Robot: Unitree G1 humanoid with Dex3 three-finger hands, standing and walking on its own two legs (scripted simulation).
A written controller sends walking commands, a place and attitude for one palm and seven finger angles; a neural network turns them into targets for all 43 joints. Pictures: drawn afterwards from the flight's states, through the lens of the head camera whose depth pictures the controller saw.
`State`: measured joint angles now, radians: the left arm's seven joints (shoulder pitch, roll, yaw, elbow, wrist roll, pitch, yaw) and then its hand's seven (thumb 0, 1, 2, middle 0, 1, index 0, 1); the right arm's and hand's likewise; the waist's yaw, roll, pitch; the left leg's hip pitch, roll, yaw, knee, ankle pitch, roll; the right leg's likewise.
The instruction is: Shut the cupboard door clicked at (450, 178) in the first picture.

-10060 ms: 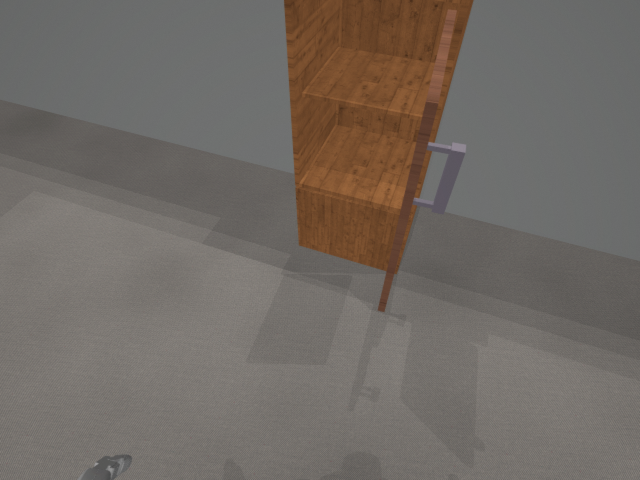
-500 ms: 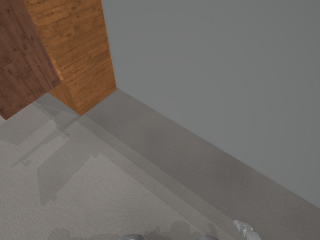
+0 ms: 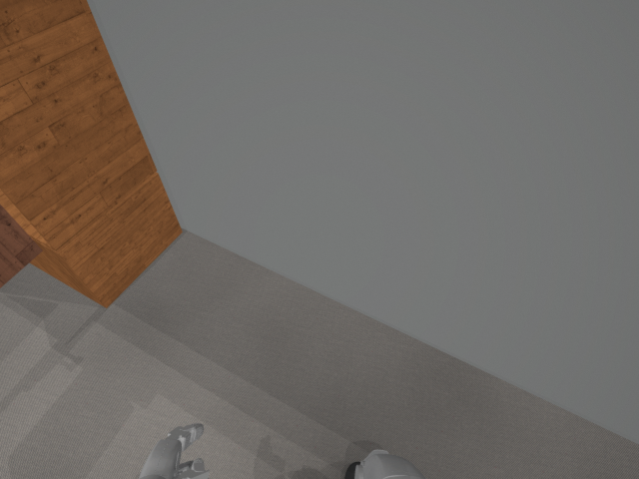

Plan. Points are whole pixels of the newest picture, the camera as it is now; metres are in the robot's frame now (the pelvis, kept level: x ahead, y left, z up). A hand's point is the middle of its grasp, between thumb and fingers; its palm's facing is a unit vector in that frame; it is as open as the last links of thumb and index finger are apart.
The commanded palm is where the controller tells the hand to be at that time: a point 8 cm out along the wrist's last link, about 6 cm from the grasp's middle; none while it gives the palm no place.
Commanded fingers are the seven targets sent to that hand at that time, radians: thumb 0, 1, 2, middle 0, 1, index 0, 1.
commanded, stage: walk to a spot facing it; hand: left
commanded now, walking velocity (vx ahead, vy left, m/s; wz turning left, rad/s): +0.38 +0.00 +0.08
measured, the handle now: out of the picture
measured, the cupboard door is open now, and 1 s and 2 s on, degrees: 94 94 94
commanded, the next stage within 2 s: turn to face it in 0.36 s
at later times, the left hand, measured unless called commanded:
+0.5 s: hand out of the picture +0.11 +0.17 -0.17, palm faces +0.24 -0.96 -0.17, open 7.3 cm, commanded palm none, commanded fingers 0.00 0.90 0.90 -0.20 -0.30 -0.20 -0.30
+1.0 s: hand (170, 326) +0.38 +0.24 -0.13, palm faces +0.36 -0.89 -0.27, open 7.4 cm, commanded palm none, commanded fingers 0.00 0.90 0.90 -0.20 -0.30 -0.20 -0.30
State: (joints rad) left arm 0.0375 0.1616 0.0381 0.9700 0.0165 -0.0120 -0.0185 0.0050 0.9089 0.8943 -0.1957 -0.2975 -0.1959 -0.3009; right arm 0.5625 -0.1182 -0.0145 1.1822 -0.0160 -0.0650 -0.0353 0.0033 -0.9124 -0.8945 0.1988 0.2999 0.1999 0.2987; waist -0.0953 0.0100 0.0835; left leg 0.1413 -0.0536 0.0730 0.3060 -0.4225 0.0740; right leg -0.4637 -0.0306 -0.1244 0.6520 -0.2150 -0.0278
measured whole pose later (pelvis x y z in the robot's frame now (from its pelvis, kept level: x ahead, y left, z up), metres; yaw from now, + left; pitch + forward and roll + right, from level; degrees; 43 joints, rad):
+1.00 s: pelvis +0.30 +0.00 +0.00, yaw +21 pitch +0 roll +0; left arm 0.11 0.20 0.06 0.85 0.01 0.00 0.02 0.00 0.91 0.89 -0.20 -0.30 -0.20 -0.30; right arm 0.24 -0.22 -0.08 0.95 -0.01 0.04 0.00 0.00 -0.92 -0.89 0.20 0.30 0.20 0.30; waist -0.05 0.04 0.05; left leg -0.37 -0.05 -0.08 0.60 -0.23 0.01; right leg -0.30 -0.03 -0.05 0.58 -0.28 0.04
